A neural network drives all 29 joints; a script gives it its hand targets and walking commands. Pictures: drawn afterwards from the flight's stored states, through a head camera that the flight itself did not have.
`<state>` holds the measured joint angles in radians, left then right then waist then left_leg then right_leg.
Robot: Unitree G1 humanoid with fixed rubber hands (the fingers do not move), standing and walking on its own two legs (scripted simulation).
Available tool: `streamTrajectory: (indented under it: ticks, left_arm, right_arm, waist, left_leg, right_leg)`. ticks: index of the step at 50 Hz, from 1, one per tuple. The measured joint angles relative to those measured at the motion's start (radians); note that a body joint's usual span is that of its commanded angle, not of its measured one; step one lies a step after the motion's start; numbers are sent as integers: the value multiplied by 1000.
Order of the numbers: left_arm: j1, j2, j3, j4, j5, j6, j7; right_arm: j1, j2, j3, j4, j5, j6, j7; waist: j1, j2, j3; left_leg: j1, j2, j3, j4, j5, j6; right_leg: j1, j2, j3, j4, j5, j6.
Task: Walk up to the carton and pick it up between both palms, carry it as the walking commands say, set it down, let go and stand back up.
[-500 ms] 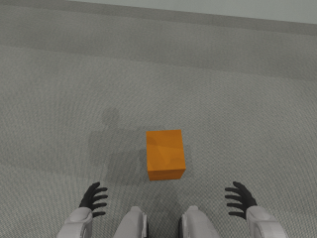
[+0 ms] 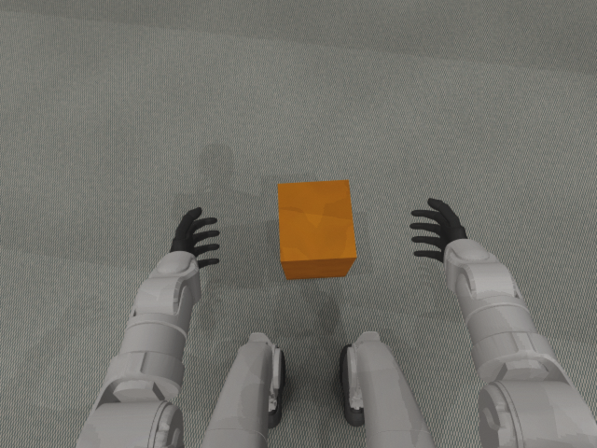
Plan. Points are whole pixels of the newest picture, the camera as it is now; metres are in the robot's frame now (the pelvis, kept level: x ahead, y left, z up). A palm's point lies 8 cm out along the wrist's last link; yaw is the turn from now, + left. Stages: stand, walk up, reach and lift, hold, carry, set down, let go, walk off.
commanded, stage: reach and lift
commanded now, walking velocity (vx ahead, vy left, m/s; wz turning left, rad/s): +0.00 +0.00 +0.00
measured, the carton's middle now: (314, 234) +0.52 -0.01 -0.54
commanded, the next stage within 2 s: none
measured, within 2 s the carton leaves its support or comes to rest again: neither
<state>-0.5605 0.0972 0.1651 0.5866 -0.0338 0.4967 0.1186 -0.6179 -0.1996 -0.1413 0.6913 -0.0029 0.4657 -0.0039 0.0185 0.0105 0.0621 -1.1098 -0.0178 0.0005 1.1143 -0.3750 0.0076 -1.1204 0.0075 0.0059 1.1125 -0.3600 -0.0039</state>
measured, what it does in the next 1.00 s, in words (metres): lowers itself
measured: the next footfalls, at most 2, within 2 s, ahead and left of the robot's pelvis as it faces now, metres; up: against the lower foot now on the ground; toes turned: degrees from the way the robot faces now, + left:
none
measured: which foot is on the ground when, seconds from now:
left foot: down 0.00-1.00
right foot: down 0.00-1.00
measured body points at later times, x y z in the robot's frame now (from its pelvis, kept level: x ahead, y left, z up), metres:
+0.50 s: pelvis +0.03 -0.01 -0.01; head +0.31 -0.01 +0.34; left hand +0.49 +0.19 -0.13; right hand +0.52 -0.19 -0.13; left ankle +0.08 +0.11 -0.64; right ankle +0.09 -0.12 -0.64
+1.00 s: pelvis +0.01 -0.01 -0.08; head +0.34 -0.02 +0.23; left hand +0.50 +0.18 -0.22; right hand +0.53 -0.19 -0.23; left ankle +0.08 +0.12 -0.64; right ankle +0.09 -0.12 -0.64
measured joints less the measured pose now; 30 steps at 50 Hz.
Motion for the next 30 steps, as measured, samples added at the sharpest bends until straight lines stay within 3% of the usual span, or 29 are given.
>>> streamTrajectory:
  ticks: [8, 14, 23, 30]
  left_arm:
    - [-96, -60, 67, 140, 37, -175, 22]
    - [-168, -65, 125, 156, 68, -303, 25]
    - [-315, 34, 131, 183, 24, -370, -4]
    - [-428, 16, 164, 222, 68, -399, -14]
  right_arm:
    - [-107, 18, -49, 150, -17, -165, -7]
    - [-190, 2, -83, 187, -10, -276, -24]
    - [-346, -29, -94, 207, 14, -338, -36]
    - [-444, -29, -154, 238, -37, -372, -24]
  waist:
    - [2, -16, -97]
    - [9, -30, -110]
    - [5, -31, -124]
    - [14, -29, -143]
  left_leg:
    - [-115, 0, 5, -47, 21, -7]
    - [-221, 2, 3, -55, 32, -13]
    - [-320, 0, -10, -99, 63, -23]
    - [-382, 2, -13, -100, 65, -21]
  right_leg:
    - [-122, 3, 9, -37, 16, -3]
    - [-233, 8, 12, -39, 25, -9]
    - [-331, 14, 11, -82, 54, -13]
    - [-389, 21, 16, -90, 61, -9]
